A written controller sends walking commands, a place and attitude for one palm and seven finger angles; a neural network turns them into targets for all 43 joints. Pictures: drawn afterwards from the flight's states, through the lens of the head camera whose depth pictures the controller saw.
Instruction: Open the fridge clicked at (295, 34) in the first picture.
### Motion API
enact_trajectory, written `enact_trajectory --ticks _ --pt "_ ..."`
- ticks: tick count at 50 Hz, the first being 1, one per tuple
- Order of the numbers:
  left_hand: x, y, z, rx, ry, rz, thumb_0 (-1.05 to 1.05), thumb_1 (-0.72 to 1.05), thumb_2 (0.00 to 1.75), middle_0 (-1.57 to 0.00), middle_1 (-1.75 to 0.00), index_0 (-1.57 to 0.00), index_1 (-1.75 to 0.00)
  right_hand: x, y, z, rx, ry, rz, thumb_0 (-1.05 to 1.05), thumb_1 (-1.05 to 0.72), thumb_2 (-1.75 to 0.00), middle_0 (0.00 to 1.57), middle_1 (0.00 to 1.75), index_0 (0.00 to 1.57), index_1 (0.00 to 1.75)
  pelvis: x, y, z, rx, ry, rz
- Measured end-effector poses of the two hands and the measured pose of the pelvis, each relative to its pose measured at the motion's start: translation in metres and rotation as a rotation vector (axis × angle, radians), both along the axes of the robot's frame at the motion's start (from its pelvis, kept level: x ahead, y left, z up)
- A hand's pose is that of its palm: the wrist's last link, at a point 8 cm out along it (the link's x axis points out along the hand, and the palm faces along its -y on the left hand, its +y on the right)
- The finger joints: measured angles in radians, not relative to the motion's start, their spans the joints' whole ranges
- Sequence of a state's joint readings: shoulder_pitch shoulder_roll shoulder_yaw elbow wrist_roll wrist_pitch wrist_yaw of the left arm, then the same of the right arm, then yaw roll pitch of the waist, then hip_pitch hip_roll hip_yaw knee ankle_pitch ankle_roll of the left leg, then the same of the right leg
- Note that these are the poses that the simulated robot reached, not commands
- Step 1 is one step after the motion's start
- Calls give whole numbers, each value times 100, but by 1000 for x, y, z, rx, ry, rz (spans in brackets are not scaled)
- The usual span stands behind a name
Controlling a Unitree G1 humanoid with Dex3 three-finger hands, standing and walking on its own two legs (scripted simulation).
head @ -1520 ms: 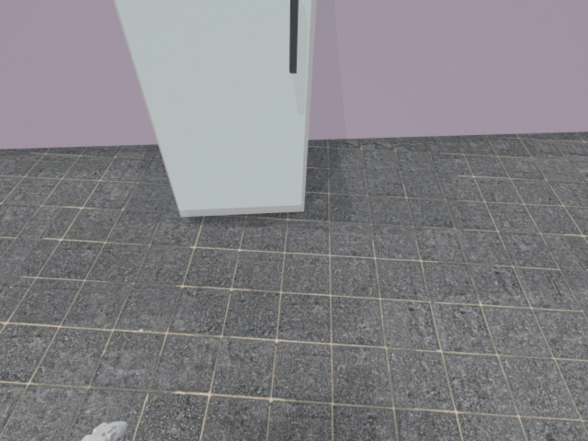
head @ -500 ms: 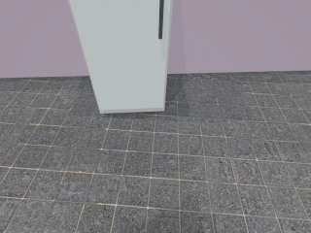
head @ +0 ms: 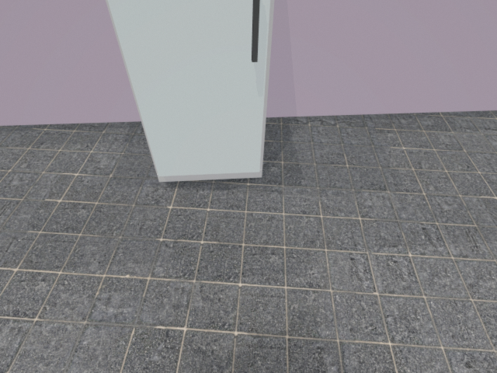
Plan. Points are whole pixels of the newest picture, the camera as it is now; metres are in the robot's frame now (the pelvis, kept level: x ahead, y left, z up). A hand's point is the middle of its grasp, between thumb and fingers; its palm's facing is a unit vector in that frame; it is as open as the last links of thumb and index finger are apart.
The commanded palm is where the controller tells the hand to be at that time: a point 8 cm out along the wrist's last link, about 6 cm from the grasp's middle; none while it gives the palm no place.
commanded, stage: walk to a spot facing it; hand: right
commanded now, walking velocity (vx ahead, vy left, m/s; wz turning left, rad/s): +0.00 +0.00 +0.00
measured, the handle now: (255, 16) +1.19 +0.05 +0.11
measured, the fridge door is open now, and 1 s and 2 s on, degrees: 0 0 0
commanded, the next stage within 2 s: turn to face it in 1.38 s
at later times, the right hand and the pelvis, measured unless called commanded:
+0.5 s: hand out of the picture +0.10 -0.16 -0.19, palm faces -0.06 +0.98 -0.20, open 7.4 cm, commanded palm none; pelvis +0.10 +0.03 -0.02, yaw +6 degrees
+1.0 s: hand (342, 302) +0.33 -0.20 -0.21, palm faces -0.16 +0.98 -0.14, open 7.4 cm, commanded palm none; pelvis +0.32 -0.02 -0.02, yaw +15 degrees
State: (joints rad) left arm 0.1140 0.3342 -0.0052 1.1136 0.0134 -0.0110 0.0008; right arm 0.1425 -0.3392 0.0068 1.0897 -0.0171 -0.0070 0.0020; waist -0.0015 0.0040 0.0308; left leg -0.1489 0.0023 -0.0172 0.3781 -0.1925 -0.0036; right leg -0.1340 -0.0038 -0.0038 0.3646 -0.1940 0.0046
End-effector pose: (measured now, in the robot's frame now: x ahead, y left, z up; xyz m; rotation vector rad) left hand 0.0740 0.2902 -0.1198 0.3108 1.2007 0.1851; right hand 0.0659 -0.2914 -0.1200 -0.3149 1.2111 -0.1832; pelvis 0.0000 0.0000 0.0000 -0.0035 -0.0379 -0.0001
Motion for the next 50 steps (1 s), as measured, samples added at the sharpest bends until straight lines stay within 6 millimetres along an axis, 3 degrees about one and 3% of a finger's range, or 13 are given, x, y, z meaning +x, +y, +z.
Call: enact_trajectory --ticks 7,17,22,25,29,36,40,43,46,50 --pt "-6 -9 -7 -20 24 7 0 90 90 -20 -30 -20 -30 -7 7 -6 16 31 -15 1 -90 -90 20 30 20 30 6 0 -2 0 8 14" --pt "-40 -40 -35 -107 123 143 0 90 90 -20 -30 -20 -30 -28 46 -38 127 210 -24 1 -90 -90 20 30 20 30 50 2 -17 -11 26 89" --pt "-60 -42 -49 -151 208 237 0 90 90 -20 -30 -20 -30 7 72 -41 136 231 12 1 -90 -90 20 30 20 30 81 17 -24 -9 25 128" --pt "-56 -40 -50 -168 288 233 0 91 90 -20 -30 -20 -30 32 85 -40 135 158 -13 1 -90 -90 20 30 20 30 100 27 -25 4 24 111" --pt "-5 -33 -39 -163 241 224 1 91 90 -20 -30 -20 -30 43 97 -32 142 172 -31 1 -90 -90 20 30 20 30 129 31 -14 -5 23 139" --pt "140 -30 -26 -162 -26 211 0 91 90 -20 -30 -20 -30 60 102 -26 171 328 -13 1 -90 -90 20 30 20 30 186 21 -9 10 32 178" --pt "223 -41 -23 -156 -119 161 0 91 90 -20 -30 -20 -30 90 91 -37 182 368 -33 1 -90 -90 20 30 20 30 228 10 -18 29 33 183" --pt "274 -52 -27 -129 -178 142 0 91 90 -20 -30 -20 -30 124 75 -55 187 388 -31 1 -90 -90 20 30 20 30 267 -2 -33 39 29 197" --pt "293 -63 -27 -106 -194 165 0 91 90 -20 -30 -20 -30 175 58 -66 184 364 0 1 -90 -90 20 30 20 30 293 -12 -36 33 8 224" --pt "281 -76 -20 -97 -138 262 -1 91 90 -20 -30 -20 -30 267 43 -59 176 233 82 1 -90 -90 20 30 19 30 322 -22 -22 29 -11 266"
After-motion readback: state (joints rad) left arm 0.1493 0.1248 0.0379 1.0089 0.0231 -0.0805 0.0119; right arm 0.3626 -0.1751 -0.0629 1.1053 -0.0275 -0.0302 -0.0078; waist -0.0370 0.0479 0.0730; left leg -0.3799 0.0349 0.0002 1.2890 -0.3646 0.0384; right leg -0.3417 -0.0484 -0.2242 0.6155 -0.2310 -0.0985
